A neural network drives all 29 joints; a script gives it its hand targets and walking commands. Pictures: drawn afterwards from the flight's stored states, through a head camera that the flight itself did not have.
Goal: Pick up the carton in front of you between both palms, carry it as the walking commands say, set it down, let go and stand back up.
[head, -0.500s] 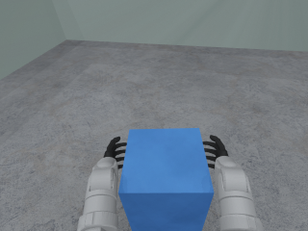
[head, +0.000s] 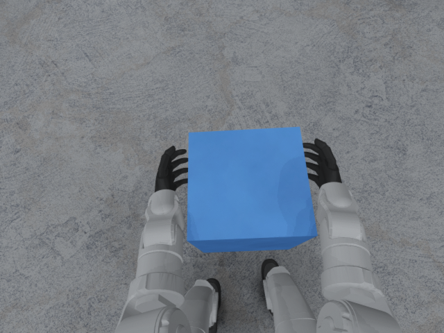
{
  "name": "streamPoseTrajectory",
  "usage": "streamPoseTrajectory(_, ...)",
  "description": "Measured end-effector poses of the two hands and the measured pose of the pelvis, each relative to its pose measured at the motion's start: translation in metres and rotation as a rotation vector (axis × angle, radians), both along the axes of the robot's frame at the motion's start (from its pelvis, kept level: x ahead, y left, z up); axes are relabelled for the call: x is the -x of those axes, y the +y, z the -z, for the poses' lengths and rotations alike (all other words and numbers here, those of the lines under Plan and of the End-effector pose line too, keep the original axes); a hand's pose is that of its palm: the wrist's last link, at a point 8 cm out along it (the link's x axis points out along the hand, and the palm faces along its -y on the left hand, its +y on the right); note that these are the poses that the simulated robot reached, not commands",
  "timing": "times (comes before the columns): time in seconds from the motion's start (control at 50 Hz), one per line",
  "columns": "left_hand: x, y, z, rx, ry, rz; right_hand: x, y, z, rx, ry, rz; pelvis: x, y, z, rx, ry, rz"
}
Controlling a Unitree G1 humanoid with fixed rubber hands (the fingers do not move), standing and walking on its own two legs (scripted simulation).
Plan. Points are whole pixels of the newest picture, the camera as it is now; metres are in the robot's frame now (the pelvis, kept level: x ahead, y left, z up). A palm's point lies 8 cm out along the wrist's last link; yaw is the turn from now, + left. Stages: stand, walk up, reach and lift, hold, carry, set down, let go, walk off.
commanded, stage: set down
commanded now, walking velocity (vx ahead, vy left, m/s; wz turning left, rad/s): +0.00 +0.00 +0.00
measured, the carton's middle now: (245, 198) +0.36 -0.03 -0.17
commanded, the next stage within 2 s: none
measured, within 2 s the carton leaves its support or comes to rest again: neither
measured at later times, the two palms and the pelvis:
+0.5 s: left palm (191, 182) +0.42 +0.10 -0.21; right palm (315, 176) +0.41 -0.20 -0.22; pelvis -0.03 -0.01 -0.13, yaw +3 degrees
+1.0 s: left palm (206, 183) +0.45 +0.08 -0.37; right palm (306, 182) +0.43 -0.22 -0.37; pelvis -0.06 -0.01 -0.25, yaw +5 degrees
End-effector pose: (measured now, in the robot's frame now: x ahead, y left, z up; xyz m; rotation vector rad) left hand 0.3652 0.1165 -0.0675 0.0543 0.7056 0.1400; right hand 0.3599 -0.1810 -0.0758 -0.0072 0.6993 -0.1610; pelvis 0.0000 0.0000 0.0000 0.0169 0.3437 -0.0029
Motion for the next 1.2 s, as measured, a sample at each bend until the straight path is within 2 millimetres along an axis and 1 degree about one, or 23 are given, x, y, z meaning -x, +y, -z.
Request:
streamPoseTrajectory(0.04, -0.002, 0.0, 0.019, 0.014, -0.014, -0.011, -0.003, -0.001, 0.019, -0.007, -0.014, 0.002, 0.002, 0.001, 0.011, -0.001, 0.067, -0.004)
streamPoseTrajectory(0.1, -0.009, -0.002, 0.041, 0.037, -0.042, -0.026, -0.011, -0.002, 0.039, -0.014, -0.042, 0.007, 0.005, 0.002, 0.029, -0.002, 0.157, -0.01)
streamPoseTrajectory(0.2, -0.022, -0.005, 0.062, 0.067, -0.074, -0.042, -0.025, -0.006, 0.058, -0.025, -0.071, 0.019, 0.011, 0.001, 0.057, -0.003, 0.251, -0.018)
streamPoseTrajectory(0.32, -0.035, -0.011, 0.088, 0.063, -0.055, -0.038, -0.037, -0.012, 0.084, -0.029, -0.051, 0.025, 0.018, -0.002, 0.086, -0.007, 0.313, -0.021)
streamPoseTrajectory(0.4, -0.041, -0.016, 0.111, 0.054, -0.039, -0.028, -0.042, -0.016, 0.107, -0.024, -0.035, 0.025, 0.022, -0.005, 0.107, -0.014, 0.354, -0.022)
streamPoseTrajectory(0.52, -0.052, -0.021, 0.15, 0.043, -0.035, -0.015, -0.049, -0.021, 0.147, -0.021, -0.03, 0.027, 0.03, -0.01, 0.14, -0.027, 0.412, -0.024)
streamPoseTrajectory(0.68, -0.064, -0.025, 0.202, 0.036, -0.033, -0.005, -0.058, -0.026, 0.203, -0.022, -0.027, 0.029, 0.041, -0.015, 0.184, -0.041, 0.452, -0.033)
streamPoseTrajectory(0.8, -0.072, -0.03, 0.239, 0.036, -0.024, 0.007, -0.063, -0.031, 0.24, -0.017, -0.017, 0.034, 0.048, -0.015, 0.213, -0.045, 0.465, -0.04)
streamPoseTrajectory(1.02, -0.088, -0.039, 0.306, 0.034, -0.001, 0.035, -0.075, -0.04, 0.303, 0.006, 0.007, 0.042, 0.057, -0.011, 0.258, -0.04, 0.483, -0.05)
streamPoseTrajectory(1.2, -0.099, -0.045, 0.366, 0.033, 0.016, 0.052, -0.084, -0.046, 0.359, 0.018, 0.025, 0.047, 0.062, -0.008, 0.294, -0.03, 0.481, -0.062)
